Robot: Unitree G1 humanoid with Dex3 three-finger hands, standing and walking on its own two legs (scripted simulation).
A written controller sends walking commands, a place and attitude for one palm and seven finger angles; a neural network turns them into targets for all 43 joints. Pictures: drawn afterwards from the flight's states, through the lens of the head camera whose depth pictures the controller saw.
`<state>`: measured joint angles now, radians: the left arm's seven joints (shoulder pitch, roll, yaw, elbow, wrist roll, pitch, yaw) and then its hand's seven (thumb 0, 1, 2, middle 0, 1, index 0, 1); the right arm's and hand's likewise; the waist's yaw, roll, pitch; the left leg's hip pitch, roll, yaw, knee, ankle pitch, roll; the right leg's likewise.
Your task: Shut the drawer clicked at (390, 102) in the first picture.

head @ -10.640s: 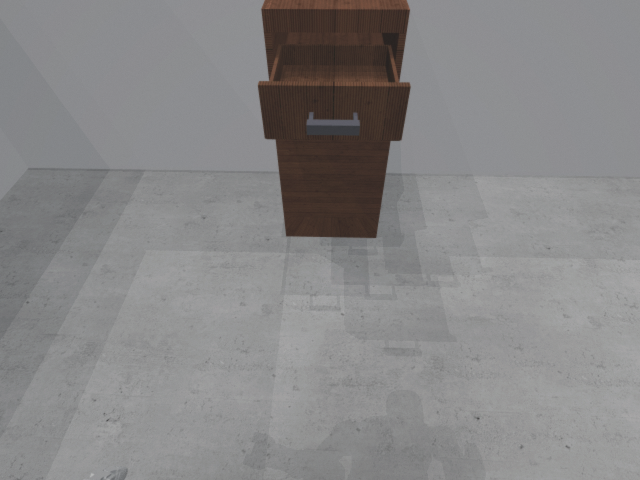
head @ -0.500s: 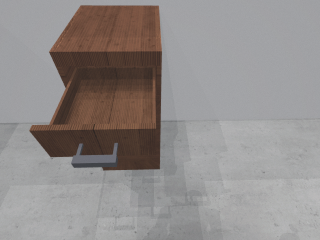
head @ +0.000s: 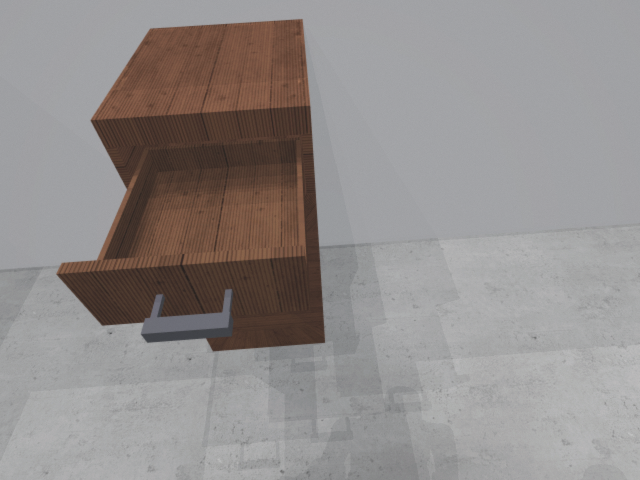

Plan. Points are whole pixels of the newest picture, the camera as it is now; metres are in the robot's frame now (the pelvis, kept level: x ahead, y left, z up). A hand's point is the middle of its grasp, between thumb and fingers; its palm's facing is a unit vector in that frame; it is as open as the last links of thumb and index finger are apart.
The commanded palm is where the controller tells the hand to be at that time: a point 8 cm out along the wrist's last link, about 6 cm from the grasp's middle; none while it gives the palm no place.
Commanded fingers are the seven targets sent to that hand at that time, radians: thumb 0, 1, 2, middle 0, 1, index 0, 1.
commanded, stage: look again from close up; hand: left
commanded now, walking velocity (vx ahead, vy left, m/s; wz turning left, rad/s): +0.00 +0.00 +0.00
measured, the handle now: (191, 313) +0.34 +0.21 -0.01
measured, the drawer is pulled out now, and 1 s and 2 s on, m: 0.30 0.30 0.30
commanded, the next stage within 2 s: shuffle to correct the standing spot in 0.20 s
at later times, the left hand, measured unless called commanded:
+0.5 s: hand out of the picture +0.00 +0.14 -0.17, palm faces +0.05 -0.98 -0.20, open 7.3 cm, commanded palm none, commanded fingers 0.00 0.90 0.90 -0.20 -0.30 -0.20 -0.30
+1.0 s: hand out of the picture +0.03 +0.15 -0.19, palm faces +0.15 -0.97 -0.20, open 7.3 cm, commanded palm none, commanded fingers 0.00 0.90 0.90 -0.20 -0.30 -0.20 -0.30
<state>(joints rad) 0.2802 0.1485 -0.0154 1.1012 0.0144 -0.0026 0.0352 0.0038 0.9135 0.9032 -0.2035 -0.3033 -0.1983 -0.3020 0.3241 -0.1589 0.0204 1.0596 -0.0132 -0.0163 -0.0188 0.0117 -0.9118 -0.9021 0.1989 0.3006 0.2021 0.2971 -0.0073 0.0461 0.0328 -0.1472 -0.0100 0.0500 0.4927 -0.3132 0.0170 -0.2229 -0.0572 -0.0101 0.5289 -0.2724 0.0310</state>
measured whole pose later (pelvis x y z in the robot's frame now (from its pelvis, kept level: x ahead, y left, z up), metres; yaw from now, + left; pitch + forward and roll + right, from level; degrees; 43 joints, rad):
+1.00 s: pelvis +0.07 -0.01 -0.02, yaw +5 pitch -2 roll +2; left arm 0.31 0.14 0.02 1.07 0.02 0.03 0.05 0.00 0.91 0.90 -0.21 -0.30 -0.20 -0.30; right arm 0.18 -0.18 -0.02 1.02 -0.02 -0.01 -0.03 0.02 -0.93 -0.90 0.20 0.30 0.20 0.30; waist 0.03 -0.04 0.11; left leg -0.31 0.00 0.12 0.63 -0.26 0.03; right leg -0.19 -0.08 -0.08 0.74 -0.54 0.01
